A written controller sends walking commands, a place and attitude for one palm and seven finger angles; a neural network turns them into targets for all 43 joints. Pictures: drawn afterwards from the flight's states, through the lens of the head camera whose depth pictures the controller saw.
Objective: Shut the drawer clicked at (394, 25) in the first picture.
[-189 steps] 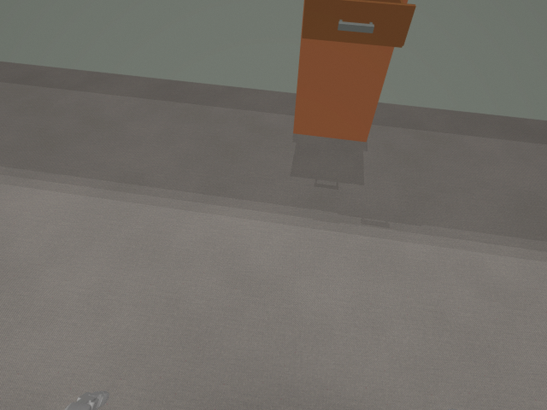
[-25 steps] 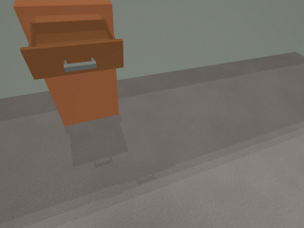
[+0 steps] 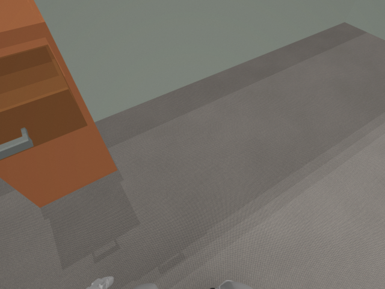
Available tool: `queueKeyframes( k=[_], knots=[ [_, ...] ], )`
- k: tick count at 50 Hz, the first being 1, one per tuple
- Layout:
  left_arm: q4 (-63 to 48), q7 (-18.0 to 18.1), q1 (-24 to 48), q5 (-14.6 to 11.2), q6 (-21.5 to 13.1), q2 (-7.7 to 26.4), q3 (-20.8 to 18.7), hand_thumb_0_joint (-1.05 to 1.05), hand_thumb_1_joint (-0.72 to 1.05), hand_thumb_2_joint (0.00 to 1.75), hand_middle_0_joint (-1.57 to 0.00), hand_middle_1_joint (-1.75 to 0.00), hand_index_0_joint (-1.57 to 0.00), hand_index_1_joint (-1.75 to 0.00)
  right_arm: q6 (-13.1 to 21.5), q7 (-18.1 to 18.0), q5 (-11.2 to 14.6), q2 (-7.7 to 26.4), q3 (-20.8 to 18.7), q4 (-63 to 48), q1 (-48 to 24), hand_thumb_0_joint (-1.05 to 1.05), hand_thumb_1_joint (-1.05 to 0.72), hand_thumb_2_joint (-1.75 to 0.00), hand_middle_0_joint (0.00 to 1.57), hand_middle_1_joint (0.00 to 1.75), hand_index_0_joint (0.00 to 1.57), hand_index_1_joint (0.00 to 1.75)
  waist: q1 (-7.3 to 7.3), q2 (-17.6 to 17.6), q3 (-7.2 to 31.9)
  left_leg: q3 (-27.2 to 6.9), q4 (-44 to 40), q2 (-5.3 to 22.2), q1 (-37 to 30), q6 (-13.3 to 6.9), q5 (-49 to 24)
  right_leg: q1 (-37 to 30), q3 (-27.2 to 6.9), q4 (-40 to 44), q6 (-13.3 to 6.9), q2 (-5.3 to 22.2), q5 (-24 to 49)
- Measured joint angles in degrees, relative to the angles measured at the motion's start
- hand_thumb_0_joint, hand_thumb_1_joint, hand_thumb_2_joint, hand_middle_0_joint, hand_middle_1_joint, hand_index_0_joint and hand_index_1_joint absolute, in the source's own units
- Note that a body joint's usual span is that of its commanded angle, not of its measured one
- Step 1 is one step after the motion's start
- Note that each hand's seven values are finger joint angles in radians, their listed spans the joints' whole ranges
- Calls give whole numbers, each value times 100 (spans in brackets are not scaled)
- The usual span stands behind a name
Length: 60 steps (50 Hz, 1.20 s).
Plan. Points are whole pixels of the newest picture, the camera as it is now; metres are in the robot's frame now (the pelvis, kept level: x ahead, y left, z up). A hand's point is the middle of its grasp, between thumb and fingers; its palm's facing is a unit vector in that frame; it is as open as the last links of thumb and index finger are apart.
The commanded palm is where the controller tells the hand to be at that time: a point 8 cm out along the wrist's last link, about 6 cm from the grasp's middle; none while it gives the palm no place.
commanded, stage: turn to face it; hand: left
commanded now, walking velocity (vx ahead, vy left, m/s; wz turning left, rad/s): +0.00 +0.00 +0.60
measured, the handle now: (0, 146) +0.43 +0.48 +0.01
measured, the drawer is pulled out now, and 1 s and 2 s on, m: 0.30 0.30 0.30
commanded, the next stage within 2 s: take the last steps up to it in 0.88 s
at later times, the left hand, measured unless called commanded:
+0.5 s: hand out of the picture +0.10 +0.26 -0.16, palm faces +0.31 -0.92 -0.23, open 7.3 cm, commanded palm none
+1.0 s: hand out of the picture +0.10 +0.18 -0.13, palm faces +0.49 -0.83 -0.26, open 7.3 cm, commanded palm none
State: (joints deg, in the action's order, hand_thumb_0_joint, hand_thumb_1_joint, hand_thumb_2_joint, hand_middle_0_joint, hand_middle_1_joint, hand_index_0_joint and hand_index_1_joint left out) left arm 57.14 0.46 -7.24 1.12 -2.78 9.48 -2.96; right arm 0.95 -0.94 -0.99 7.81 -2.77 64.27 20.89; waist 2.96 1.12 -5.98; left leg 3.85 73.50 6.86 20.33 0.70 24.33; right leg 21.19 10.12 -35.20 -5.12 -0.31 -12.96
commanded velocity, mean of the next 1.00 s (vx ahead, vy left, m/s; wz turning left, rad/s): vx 0.01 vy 0.00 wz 0.44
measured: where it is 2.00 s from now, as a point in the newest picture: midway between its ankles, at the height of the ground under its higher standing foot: (162, 265)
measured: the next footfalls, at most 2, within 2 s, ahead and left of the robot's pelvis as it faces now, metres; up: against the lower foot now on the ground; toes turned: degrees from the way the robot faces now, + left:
left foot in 0.34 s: +0.15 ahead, +0.14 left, +0.00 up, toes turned +20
right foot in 0.78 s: +0.21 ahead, -0.10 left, +0.00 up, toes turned +20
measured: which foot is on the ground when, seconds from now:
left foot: up 0.00-0.32, down 0.34-0.78, up 0.80-1.00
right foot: down 0.00-0.34, up 0.36-0.76, down 0.78-1.00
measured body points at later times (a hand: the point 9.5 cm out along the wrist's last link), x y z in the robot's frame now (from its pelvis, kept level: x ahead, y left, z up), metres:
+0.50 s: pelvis +0.10 +0.04 +0.01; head +0.13 +0.07 +0.46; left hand +0.09 +0.31 -0.14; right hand +0.25 -0.18 -0.12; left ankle +0.11 +0.13 -0.72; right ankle +0.10 -0.11 -0.64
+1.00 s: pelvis +0.13 -0.02 +0.02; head +0.17 -0.03 +0.47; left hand +0.07 +0.22 -0.11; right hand +0.33 -0.21 -0.14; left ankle +0.05 +0.10 -0.65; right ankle +0.17 -0.11 -0.72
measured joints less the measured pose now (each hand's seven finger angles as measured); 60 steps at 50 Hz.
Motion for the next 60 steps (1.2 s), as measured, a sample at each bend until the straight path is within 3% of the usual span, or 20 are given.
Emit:
queueKeyframes(
  k=[3, 7, 14, 16, 17, 20, 22, 24, 28, 33, 36, 38, 39, 42, 45, 47, 54, 57, 60],
  knots=[
    [83, 112, -36, -7, -10, -39, 5, -1, 93, 90, -20, -30, -20, -30, -19, -29, -21, 86, 2, -267, -359, 1, -91, -89, 19, 30, 19, 30, 65, 28, 175, -145, -567, 6, 649, 35, -285, -357, 106, 493, -17, -22, 77],
    [63, 109, -14, 9, 65, -20, 54, -1, 94, 90, -20, -30, -21, -30, -90, 7, -30, 124, 13, -499, -649, 1, -91, -89, 19, 30, 19, 30, 31, 20, 355, -65, -1556, -10, 906, 120, -506, -734, 324, 800, 35, 40, -8],
    [-122, 93, -99, 41, 191, 15, 42, -1, 93, 90, -20, -30, -21, -30, -256, 146, -45, 227, 1, -742, -986, 1, -92, -89, 19, 30, 19, 30, -190, -174, 311, 310, -2885, -152, 424, 121, -459, -1077, 758, 449, 260, 342, -550],
    [-158, 82, -210, 26, 246, 66, 18, -1, 92, 90, -20, -30, -21, -30, -256, 181, -65, 272, 3, -875, -1030, 1, -92, -89, 19, 30, 19, 30, -219, -231, 282, 381, -3437, -216, 104, 59, -792, -1040, 867, 67, 366, 492, -833],
    [-170, 72, -272, 6, 288, 98, -2, 0, 92, 90, -20, -30, -21, -30, -232, 192, -84, 302, -3, -952, -1047, 1, -92, -89, 19, 30, 19, 30, -218, -264, 282, 364, -3570, -279, 52, -84, -1075, -914, 862, -283, 446, 606, -992],
    [-168, 88, -340, -5, 499, 230, -66, 0, 91, 90, -20, -30, -20, -30, -160, 169, -88, 328, 9, -1127, -1131, 1, -92, -89, 19, 30, 19, 30, -225, -342, 192, 327, -3398, -463, 130, -418, -782, -166, 66, -2008, 736, 596, -1912],
    [-162, 76, -350, 7, 562, 296, -117, 0, 91, 90, -20, -30, -20, -30, -160, 133, -84, 349, 14, -1183, -1122, 1, -91, -89, 19, 30, 19, 30, -224, -300, 171, 236, -3627, -543, 61, -447, -809, 238, -326, -2726, 819, 529, -1726],
    [-195, 55, -361, 12, 566, 360, -153, 0, 91, 90, -20, -30, -20, -30, -169, 109, -79, 364, 23, -1191, -1102, 1, -91, -89, 19, 30, 19, 30, -250, -269, 162, 149, -3961, -625, -49, -419, -993, 480, -581, -2926, 881, 544, -1382],
    [-288, 60, -398, 3, 573, 445, -180, 0, 91, 90, -20, -30, -20, -29, -198, 110, -60, 393, 19, -1174, -1053, 1, -91, -89, 20, 30, 20, 30, -275, -150, 179, -71, -4444, -714, -218, -424, -1242, 555, -841, -2486, 972, 570, -1131],
    [-366, 88, -357, -9, 595, 474, -164, 0, 91, 90, -19, -30, -20, -29, -255, 137, -68, 410, -25, -1159, -1021, 1, -91, -89, 20, 30, 20, 30, -222, -29, 181, -366, -4593, -763, -286, -315, -1325, 301, -913, -1672, 999, 480, -1206],
    [-434, 97, -316, -34, 552, 412, -110, 0, 91, 90, -19, -30, -20, -29, -310, 149, -73, 452, -61, -1142, -1018, 1, -91, -89, 20, 30, 20, 30, -183, 56, 184, -544, -4487, -788, -243, -210, -1286, -29, -861, -923, 958, 352, -1107],
    [-504, 97, -332, -41, 474, 364, -56, 0, 91, 90, -19, -30, -20, -29, -345, 159, -50, 487, -92, -1132, -998, 1, -91, -89, 20, 30, 20, 30, -190, 85, 216, -647, -4289, -833, -152, -115, -1199, -397, -792, -79, 926, 282, -621],
    [-547, 102, -368, -19, 409, 348, -28, 0, 91, 90, -20, -30, -20, -29, -358, 168, -23, 508, -109, -1140, -977, 1, -91, -89, 20, 30, 20, 30, -211, 72, 255, -665, -4084, -871, -48, -74, -1097, -545, -780, 299, 830, 301, -365],
    [-555, 106, -405, 36, 347, 140, 71, 0, 91, 90, -20, -30, -20, -30, -470, 160, -21, 636, -200, -1082, -1025, 1, -91, -89, 20, 30, 20, 30, -215, 235, 237, -720, -2553, -917, 433, 2, 79, -576, -570, 110, 514, 310, -520],
    [-528, 115, -494, 45, 341, -7, 131, 0, 91, 90, -20, -30, -20, -30, -505, 176, -39, 699, -228, -1014, -1082, 1, -91, -89, 19, 30, 19, 30, -216, 222, 228, -543, -1245, -838, 741, 104, 59, -771, -424, 300, 442, 394, -508],
    [-491, 113, -540, 55, 322, -60, 158, 0, 91, 90, -20, -30, -21, -30, -495, 182, -31, 698, -215, -980, -1124, 1, -91, -89, 19, 30, 19, 30, -222, 150, 202, -439, -1079, -748, 715, 178, 14, -875, -351, 425, 433, 461, -451],
    [-286, 90, -749, 90, 246, 23, 141, 0, 92, 90, -20, -30, -21, -30, -484, 186, -10, 594, -100, -865, -1326, 1, -91, -89, 19, 30, 19, 30, -405, -81, 151, -237, -2386, -576, 41, 214, 184, -999, -114, 601, 488, 605, -379],
    [-107, 49, -907, 99, 232, 140, 97, 0, 91, 90, -20, -30, -21, -30, -408, 216, -12, 522, -38, -861, -1369, 1, -91, -89, 19, 30, 19, 30, -509, -187, 199, -87, -3096, -579, -328, 131, 198, -1015, -21, 592, 566, 662, -399],
    [87, 16, -1126, 59, 280, 279, 36, 0, 91, 90, -20, -30, -21, -30, -233, 225, -23, 460, 34, -901, -1320, 1, -91, -89, 19, 30, 19, 30, -557, -270, 315, 85, -4266, -590, -867, -39, -382, -938, 52, 325, 703, 730, -563]
  ],
)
